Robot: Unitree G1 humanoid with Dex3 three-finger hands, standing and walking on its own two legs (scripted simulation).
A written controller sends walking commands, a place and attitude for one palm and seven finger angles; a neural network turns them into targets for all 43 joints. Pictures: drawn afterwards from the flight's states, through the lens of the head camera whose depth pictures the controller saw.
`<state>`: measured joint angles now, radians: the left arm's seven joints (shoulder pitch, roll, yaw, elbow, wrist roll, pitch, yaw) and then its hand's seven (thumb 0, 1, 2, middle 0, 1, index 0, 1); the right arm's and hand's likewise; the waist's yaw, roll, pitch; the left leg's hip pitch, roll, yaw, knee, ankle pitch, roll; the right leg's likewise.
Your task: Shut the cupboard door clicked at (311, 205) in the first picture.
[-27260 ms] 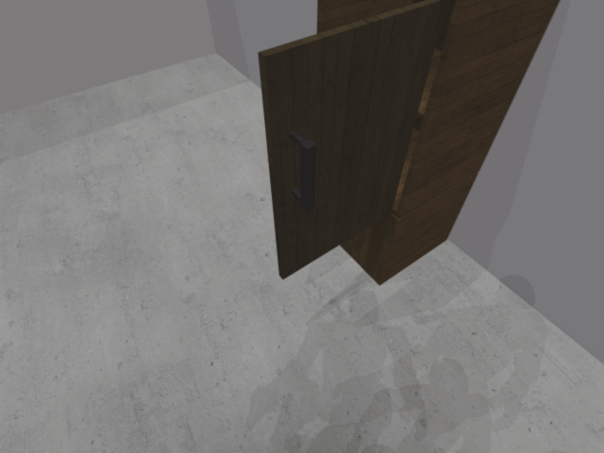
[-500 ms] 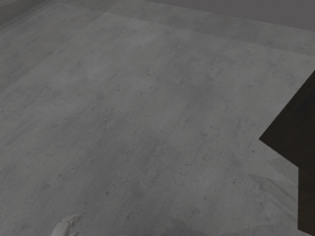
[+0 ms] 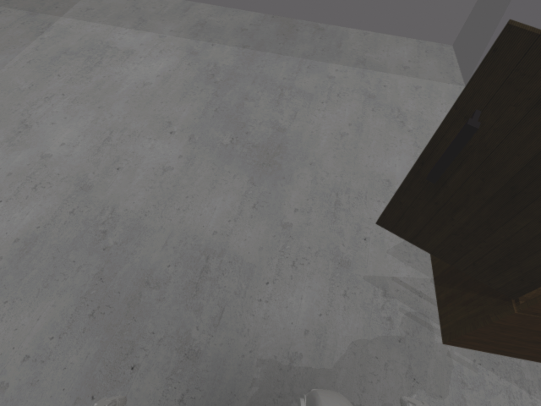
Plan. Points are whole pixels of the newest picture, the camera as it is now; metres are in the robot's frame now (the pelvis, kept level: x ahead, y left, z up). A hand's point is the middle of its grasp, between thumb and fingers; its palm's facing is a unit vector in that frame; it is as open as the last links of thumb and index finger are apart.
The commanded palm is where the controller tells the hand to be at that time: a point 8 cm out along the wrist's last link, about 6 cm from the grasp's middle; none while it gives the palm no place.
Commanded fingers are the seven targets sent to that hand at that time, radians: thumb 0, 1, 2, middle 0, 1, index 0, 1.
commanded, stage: turn to face it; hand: left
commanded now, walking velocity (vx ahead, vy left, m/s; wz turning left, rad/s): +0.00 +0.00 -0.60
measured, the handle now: (453, 147) +0.60 -0.32 +0.02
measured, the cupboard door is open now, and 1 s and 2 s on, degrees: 66 66 66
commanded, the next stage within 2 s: take the last steps up to it in 0.78 s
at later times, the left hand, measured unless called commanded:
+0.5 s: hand (191, 378) +0.17 +0.14 -0.16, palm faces -0.26 -0.93 -0.25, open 7.4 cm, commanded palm none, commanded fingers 0.00 0.90 0.90 -0.20 -0.30 -0.20 -0.30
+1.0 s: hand (224, 348) +0.22 +0.09 -0.16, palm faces -0.43 -0.87 -0.26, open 7.4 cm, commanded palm none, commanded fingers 0.00 0.90 0.90 -0.20 -0.30 -0.20 -0.30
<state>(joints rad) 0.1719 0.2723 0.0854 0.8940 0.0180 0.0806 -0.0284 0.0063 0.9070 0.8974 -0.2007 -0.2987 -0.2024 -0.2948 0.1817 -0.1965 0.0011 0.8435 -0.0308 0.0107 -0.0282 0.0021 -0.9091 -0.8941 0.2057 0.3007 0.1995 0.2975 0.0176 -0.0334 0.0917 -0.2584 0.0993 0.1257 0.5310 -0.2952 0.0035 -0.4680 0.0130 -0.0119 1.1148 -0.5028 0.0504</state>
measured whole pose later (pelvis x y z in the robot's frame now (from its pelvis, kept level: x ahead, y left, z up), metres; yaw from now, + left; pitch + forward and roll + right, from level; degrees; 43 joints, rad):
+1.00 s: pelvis +0.06 -0.05 -0.01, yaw -26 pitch +0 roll -1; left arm 0.18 0.19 0.05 0.93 0.03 0.03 0.00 0.00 0.91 0.90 -0.20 -0.30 -0.20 -0.29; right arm 0.25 -0.25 -0.05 0.98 -0.02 0.07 -0.02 0.00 -0.91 -0.89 0.20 0.30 0.20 0.30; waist -0.02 0.06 0.05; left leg -0.40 0.08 0.06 0.95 -0.51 -0.05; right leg -0.24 0.01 -0.04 0.55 -0.32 -0.03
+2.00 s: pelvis +0.15 -0.22 -0.01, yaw -33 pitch +1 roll -1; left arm 0.17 0.19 0.05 1.00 0.02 0.02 0.04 0.00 0.91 0.90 -0.20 -0.30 -0.21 -0.30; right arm 0.11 -0.18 -0.03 0.94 -0.01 0.04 -0.01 0.00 -0.91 -0.89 0.20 0.30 0.19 0.30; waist 0.02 0.00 0.08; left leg -0.31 0.01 0.05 0.58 -0.23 -0.03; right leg -0.25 -0.02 -0.12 0.53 -0.29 -0.02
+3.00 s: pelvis +0.12 -0.24 +0.00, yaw -33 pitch -1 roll +0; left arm 0.29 0.12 0.00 1.13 0.01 0.00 0.04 0.00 0.91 0.90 -0.20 -0.30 -0.20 -0.29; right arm 0.30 -0.11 0.00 1.15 -0.01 0.01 -0.03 0.00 -0.91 -0.89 0.20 0.30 0.20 0.30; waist -0.01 -0.03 0.04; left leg -0.22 0.04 0.05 0.41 -0.17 -0.02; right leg -0.09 0.01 0.01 0.41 -0.30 -0.01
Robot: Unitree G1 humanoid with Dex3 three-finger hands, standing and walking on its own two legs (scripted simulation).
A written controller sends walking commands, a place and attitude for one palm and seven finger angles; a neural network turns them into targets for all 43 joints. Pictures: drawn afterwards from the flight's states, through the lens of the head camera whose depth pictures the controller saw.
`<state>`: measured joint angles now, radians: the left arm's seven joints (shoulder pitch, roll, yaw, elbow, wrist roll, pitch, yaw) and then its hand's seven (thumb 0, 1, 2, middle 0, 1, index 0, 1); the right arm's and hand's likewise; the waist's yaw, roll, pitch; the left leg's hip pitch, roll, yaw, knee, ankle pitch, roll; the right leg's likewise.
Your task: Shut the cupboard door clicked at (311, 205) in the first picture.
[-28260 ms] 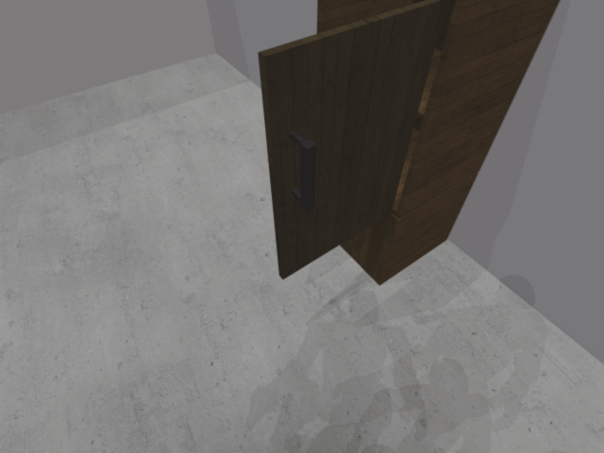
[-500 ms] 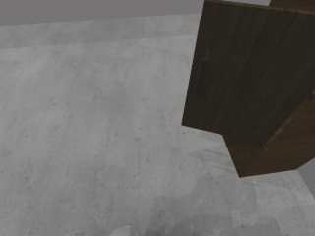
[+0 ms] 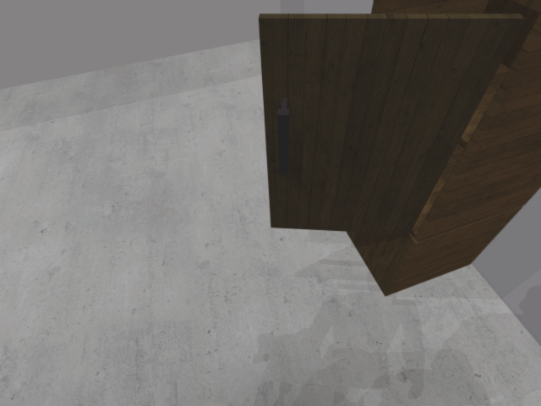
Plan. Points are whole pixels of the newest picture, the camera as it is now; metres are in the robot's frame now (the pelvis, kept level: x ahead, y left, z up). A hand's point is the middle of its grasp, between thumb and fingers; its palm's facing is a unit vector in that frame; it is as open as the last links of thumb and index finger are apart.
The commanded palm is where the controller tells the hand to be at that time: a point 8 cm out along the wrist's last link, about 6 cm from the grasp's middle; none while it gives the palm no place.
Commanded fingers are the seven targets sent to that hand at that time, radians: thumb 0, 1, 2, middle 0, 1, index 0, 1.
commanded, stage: take the last steps up to it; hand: left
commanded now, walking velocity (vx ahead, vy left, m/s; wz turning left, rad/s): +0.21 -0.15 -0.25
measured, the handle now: (284, 137) +0.61 +0.00 +0.03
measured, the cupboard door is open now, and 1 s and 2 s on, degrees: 66 66 66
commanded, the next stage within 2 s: come to a stop and stand still in 0.48 s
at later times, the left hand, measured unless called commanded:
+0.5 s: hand (205, 370) +0.20 +0.14 -0.16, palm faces -0.17 -0.97 -0.17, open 7.4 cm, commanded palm none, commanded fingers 0.00 0.90 0.90 -0.20 -0.30 -0.20 -0.30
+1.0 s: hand (241, 348) +0.25 +0.08 -0.17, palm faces -0.06 -0.97 -0.22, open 7.3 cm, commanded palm none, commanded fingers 0.00 0.90 0.90 -0.20 -0.30 -0.20 -0.30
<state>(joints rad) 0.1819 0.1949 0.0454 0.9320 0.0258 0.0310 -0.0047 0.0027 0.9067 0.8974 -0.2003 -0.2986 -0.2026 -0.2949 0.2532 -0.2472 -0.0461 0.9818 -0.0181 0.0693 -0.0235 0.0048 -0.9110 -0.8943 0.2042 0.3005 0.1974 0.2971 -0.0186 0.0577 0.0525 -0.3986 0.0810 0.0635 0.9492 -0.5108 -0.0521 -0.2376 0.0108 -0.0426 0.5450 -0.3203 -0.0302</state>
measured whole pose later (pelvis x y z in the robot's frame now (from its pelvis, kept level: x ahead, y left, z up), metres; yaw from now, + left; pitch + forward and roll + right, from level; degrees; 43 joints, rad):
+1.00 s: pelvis +0.16 -0.10 +0.00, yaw -6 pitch +1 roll -1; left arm 0.17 0.19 0.05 1.00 0.02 0.02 0.04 0.00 0.91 0.90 -0.20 -0.30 -0.21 -0.30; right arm 0.11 -0.18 -0.03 0.94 -0.01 0.04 -0.01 0.00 -0.91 -0.89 0.20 0.30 0.19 0.30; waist 0.02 0.00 0.08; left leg -0.31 0.01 0.05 0.58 -0.23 -0.03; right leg -0.25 -0.02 -0.12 0.53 -0.29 -0.02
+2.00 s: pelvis +0.14 -0.14 +0.01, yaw -7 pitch -1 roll +0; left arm 0.29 0.12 0.00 1.13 0.01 0.00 0.04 0.00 0.91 0.90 -0.20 -0.30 -0.20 -0.29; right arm 0.30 -0.11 0.00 1.15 -0.01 0.01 -0.03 0.00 -0.91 -0.89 0.20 0.30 0.20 0.30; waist -0.01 -0.03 0.04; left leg -0.22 0.04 0.05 0.41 -0.17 -0.02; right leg -0.09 0.01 0.01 0.41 -0.30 -0.01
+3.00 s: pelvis +0.16 -0.14 +0.00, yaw -6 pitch -1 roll +0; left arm 0.30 0.18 0.00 1.02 0.02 -0.03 0.06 0.00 0.91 0.90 -0.20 -0.30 -0.20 -0.30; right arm 0.24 -0.17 -0.03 1.04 -0.02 0.00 -0.03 0.00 -0.91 -0.89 0.20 0.30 0.20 0.30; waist -0.01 0.01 0.04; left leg -0.27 0.04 0.04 0.56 -0.28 -0.01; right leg -0.11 0.01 0.00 0.50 -0.38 -0.01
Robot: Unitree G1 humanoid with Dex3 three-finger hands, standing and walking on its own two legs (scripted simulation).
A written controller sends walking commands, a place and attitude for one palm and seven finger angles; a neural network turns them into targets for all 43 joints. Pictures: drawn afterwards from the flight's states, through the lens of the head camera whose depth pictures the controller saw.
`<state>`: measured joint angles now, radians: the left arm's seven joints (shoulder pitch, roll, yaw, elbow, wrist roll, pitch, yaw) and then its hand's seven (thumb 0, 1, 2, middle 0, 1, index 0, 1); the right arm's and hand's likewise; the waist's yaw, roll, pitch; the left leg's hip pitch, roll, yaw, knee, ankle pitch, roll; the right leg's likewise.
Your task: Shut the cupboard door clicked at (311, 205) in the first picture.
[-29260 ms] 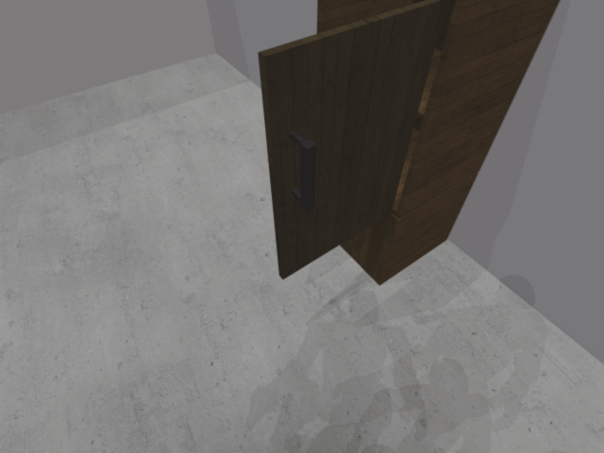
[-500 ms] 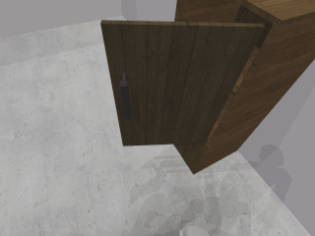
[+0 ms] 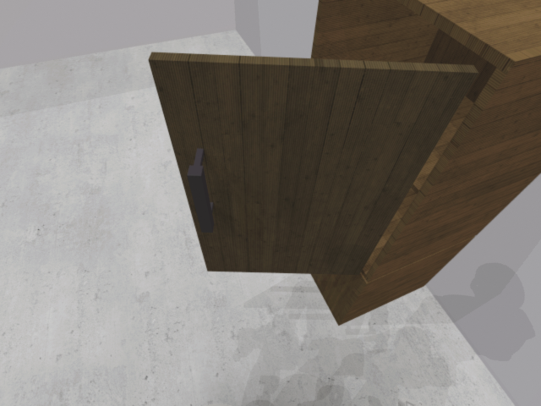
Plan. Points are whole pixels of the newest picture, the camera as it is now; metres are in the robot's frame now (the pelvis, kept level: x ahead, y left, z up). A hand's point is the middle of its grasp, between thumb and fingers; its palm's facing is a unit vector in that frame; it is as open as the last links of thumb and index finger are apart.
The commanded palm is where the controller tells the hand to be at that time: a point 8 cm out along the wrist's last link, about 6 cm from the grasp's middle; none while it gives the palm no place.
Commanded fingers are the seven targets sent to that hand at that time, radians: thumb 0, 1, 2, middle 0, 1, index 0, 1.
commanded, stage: come to a stop and stand still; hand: left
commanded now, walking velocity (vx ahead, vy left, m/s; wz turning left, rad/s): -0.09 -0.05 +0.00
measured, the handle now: (203, 193) +0.43 +0.15 +0.03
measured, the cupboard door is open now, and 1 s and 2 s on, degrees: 66 66 66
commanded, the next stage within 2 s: look again from close up in 1.74 s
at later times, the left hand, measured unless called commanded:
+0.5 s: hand out of the picture -0.01 +0.16 -0.16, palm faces -0.02 -0.98 -0.21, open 7.4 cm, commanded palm none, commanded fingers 0.00 0.90 0.90 -0.20 -0.30 -0.20 -0.30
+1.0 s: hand out of the picture -0.03 +0.12 -0.17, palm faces +0.02 -0.99 -0.15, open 7.4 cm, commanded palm none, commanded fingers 0.00 0.90 0.90 -0.20 -0.30 -0.20 -0.30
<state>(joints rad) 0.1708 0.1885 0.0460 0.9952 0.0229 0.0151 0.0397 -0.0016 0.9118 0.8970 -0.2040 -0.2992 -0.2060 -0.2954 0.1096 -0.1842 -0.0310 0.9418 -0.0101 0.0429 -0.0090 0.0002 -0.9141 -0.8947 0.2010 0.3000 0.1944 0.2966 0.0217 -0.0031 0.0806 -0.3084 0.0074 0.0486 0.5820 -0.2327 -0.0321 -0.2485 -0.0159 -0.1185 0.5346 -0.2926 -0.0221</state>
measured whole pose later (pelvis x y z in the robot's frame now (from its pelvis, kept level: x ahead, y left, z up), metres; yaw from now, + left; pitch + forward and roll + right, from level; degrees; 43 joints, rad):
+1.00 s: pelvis -0.02 -0.04 +0.01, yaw -1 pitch -1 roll +0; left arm 0.29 0.12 0.00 1.13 0.01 0.00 0.04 0.00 0.91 0.90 -0.20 -0.30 -0.20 -0.29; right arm 0.30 -0.11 0.00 1.15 -0.01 0.01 -0.03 0.00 -0.91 -0.89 0.20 0.30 0.20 0.30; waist -0.01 -0.03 0.04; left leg -0.22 0.04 0.05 0.41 -0.17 -0.02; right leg -0.09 0.01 0.01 0.41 -0.30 -0.01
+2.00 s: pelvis +0.00 -0.03 +0.00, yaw +0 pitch -1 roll +0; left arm 0.30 0.18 0.00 1.02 0.02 -0.03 0.06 0.00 0.91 0.90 -0.20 -0.30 -0.20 -0.30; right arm 0.24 -0.17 -0.03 1.04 -0.02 0.00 -0.03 0.00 -0.91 -0.89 0.20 0.30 0.20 0.30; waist -0.01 0.01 0.04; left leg -0.27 0.04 0.04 0.56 -0.28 -0.01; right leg -0.11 0.01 0.00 0.50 -0.38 -0.01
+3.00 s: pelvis -0.11 -0.01 -0.10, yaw +2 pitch +8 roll -3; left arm 0.53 0.25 0.10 -0.11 -0.25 -0.40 -0.13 0.02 0.90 0.90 -0.50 -0.63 -0.51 -0.63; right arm 0.20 -0.24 0.03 0.49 0.03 -0.28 -0.06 0.01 -0.91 -0.89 0.20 0.30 0.20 0.30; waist 0.04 0.01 -0.13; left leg -0.99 -0.03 -0.06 1.23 -0.44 0.02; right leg -0.84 0.04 -0.06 1.23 -0.55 -0.02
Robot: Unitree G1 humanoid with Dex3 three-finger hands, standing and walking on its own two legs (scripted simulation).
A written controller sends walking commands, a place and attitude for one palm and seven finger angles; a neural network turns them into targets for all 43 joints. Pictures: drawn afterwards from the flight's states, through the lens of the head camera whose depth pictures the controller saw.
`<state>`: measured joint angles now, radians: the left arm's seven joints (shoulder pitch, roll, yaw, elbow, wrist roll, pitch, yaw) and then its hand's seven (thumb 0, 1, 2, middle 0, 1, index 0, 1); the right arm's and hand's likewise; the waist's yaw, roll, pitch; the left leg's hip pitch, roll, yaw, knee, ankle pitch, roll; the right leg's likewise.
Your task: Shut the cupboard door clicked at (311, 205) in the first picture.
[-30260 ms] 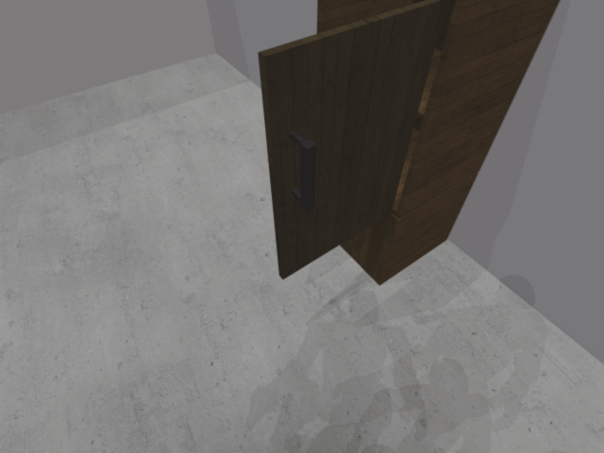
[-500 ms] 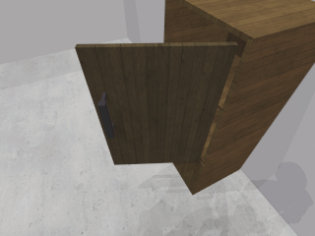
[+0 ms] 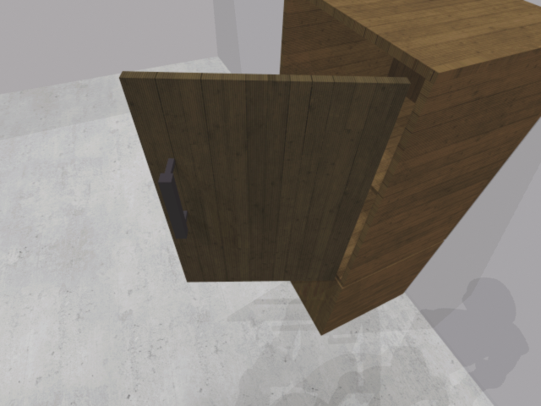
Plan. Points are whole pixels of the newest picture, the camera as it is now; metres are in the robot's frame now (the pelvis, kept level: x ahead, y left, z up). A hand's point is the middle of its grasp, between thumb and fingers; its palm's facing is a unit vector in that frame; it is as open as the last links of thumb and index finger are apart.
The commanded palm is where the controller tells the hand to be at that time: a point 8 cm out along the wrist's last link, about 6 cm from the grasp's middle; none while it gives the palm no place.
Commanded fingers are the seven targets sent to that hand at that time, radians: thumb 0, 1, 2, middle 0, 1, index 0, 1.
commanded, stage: come to a stop and stand still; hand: left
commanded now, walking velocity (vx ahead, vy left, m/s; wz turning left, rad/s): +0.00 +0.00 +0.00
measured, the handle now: (176, 200) +0.45 +0.20 +0.02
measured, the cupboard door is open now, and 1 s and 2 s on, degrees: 66 66 66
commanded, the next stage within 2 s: look again from close up in 0.74 s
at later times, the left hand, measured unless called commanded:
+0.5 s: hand out of the picture +0.02 +0.16 -0.18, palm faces +0.03 -0.98 -0.18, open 7.4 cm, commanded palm none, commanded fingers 0.00 0.90 0.90 -0.20 -0.30 -0.20 -0.30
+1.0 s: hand out of the picture +0.04 +0.19 -0.18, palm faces +0.02 -0.97 -0.24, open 7.4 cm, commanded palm none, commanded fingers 0.00 0.90 0.90 -0.20 -0.30 -0.20 -0.30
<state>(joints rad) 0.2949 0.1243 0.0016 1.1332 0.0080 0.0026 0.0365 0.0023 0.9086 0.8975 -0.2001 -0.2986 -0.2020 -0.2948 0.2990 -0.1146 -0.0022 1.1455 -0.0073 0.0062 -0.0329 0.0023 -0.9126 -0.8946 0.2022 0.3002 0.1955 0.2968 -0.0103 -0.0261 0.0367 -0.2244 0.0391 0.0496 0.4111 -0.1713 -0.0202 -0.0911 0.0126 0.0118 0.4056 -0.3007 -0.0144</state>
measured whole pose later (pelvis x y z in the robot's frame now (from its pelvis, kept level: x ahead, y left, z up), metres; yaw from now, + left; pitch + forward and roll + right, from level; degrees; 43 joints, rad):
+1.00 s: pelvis +0.02 +0.01 -0.01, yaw +1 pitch -1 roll +0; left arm 0.30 0.18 0.00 1.02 0.02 -0.03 0.06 0.00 0.91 0.90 -0.20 -0.30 -0.20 -0.30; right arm 0.24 -0.17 -0.03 1.04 -0.02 0.00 -0.03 0.00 -0.91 -0.89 0.20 0.30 0.20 0.30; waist -0.01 0.01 0.04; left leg -0.27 0.04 0.04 0.56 -0.28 -0.01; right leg -0.11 0.01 0.00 0.50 -0.38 -0.01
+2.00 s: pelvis -0.09 +0.03 -0.11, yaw +3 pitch +8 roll -3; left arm 0.53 0.25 0.10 -0.11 -0.25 -0.40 -0.13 0.02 0.90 0.90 -0.50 -0.63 -0.51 -0.63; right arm 0.20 -0.24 0.03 0.49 0.03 -0.28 -0.06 0.01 -0.91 -0.89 0.20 0.30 0.20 0.30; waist 0.04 0.01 -0.13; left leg -0.99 -0.03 -0.06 1.23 -0.44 0.02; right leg -0.84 0.04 -0.06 1.23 -0.55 -0.02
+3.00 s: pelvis -0.01 +0.03 -0.06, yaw +3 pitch +10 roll -3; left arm 0.38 0.27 0.14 -0.14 -0.29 -0.23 -0.20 0.02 0.90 0.90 -1.29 -1.49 -1.29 -1.48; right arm 0.26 -0.23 0.05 0.48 0.04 -0.15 -0.05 0.01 -0.91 -0.89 0.21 0.30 0.20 0.30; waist 0.02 0.05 -0.14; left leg -0.74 -0.02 -0.04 1.00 -0.43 0.03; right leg -0.57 0.05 -0.03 0.94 -0.54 -0.01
